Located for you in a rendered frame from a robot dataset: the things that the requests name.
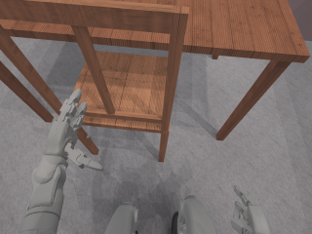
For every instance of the robot left forearm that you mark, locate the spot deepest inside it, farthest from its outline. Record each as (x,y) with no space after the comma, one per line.
(43,211)

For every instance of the right robot shin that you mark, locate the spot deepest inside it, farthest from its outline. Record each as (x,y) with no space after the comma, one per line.
(181,229)

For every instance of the right robot hand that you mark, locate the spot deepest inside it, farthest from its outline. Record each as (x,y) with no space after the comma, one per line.
(254,220)

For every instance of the left robot hand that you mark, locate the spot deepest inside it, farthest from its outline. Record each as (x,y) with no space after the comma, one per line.
(64,129)

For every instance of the table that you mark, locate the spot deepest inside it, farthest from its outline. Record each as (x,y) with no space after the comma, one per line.
(250,29)

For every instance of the chair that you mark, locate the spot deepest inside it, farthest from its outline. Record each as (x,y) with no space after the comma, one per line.
(122,91)

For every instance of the right robot thigh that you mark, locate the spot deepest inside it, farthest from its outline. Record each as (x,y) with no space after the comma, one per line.
(196,218)

